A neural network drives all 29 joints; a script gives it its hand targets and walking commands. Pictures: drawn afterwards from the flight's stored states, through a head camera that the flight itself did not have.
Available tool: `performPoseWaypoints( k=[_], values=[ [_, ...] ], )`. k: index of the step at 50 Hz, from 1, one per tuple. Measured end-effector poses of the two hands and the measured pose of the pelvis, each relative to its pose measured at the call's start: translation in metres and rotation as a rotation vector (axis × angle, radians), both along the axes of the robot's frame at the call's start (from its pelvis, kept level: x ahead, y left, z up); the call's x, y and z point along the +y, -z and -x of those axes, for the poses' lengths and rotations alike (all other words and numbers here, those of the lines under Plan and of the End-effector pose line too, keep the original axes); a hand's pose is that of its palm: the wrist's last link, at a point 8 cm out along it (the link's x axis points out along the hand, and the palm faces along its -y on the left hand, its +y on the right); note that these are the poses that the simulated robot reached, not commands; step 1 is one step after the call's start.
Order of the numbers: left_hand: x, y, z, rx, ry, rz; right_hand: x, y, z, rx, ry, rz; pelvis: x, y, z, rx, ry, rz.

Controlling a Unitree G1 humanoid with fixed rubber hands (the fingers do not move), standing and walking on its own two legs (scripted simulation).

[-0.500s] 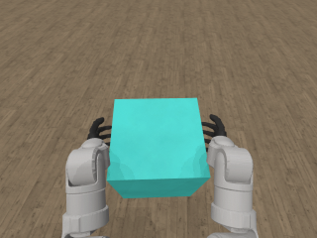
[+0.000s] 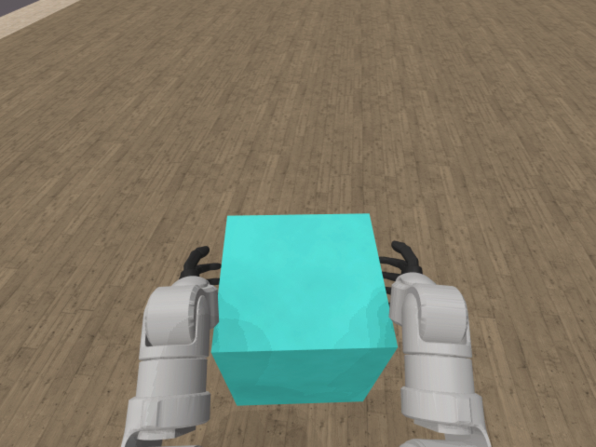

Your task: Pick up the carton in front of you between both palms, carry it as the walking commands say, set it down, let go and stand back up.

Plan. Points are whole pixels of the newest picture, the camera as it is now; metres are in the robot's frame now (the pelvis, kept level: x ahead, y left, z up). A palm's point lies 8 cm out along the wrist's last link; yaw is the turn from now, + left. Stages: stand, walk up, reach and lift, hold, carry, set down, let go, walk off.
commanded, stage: carry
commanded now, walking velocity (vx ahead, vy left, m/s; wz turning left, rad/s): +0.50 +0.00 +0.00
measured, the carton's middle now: (299, 314) +0.32 -0.01 -0.02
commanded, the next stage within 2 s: none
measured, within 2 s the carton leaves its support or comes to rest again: neither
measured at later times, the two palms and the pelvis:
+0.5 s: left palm (202, 153) +0.62 +0.17 +0.08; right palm (349, 147) +0.61 -0.11 +0.10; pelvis +0.32 +0.04 +0.01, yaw -3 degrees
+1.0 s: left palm (243, 92) +0.91 +0.12 +0.07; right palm (353, 93) +0.91 -0.17 +0.06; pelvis +0.62 -0.02 +0.01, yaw +0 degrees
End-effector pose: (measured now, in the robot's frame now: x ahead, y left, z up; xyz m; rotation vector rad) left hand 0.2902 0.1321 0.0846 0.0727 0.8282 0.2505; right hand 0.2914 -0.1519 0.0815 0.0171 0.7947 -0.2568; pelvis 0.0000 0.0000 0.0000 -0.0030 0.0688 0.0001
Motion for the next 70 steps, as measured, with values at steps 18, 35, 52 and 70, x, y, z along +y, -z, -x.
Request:
performPoseWaypoints(
  k=[18,35,52,70],
  values=[
    [0.024,-0.019,-0.241,-0.111,-0.001,0.056,0.025,-0.029,-0.236,-0.112,0.032,0.019,0.023,0.0,-0.235,-0.003,0.024,0.003],
    [0.027,-0.019,-0.454,-0.052,0.002,0.077,0.027,-0.034,-0.447,-0.052,0.042,0.033,0.028,-0.021,-0.442,0.013,0.048,0.014],
    [-0.014,0.015,-0.638,0.061,-0.003,0.02,-0.014,0.015,-0.633,0.061,0.037,-0.018,-0.015,-0.015,-0.629,-0.002,0.01,-0.01],
    [0.008,-0.016,-0.744,-0.048,-0.013,0.054,0.008,-0.025,-0.741,-0.048,0.016,0.023,0.005,-0.008,-0.743,-0.004,0.039,-0.003]
  ],
)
